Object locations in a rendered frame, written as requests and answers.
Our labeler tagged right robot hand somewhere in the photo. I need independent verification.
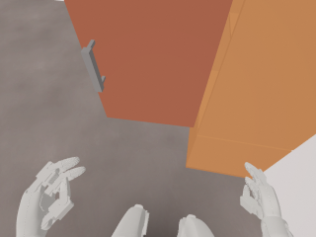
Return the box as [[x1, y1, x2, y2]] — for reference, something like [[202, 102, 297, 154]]
[[240, 162, 282, 220]]

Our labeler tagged robot thigh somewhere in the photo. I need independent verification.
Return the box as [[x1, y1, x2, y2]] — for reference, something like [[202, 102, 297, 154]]
[[112, 206, 150, 237], [178, 217, 214, 237]]

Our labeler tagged handle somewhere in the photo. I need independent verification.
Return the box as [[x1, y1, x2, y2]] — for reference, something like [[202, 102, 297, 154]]
[[81, 39, 106, 93]]

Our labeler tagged robot right forearm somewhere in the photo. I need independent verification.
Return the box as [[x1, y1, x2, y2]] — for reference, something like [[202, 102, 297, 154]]
[[261, 216, 294, 237]]

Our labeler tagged cupboard door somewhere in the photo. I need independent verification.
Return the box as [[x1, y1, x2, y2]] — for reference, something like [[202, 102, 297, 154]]
[[64, 0, 233, 127]]

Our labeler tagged robot left thigh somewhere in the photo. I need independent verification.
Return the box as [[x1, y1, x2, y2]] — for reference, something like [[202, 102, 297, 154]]
[[112, 206, 150, 237]]

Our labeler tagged robot right thigh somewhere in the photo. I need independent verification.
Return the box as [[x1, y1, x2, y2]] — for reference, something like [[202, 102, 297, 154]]
[[178, 217, 214, 237]]

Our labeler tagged left robot hand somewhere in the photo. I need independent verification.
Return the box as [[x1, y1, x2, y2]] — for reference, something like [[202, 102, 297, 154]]
[[16, 157, 86, 237]]

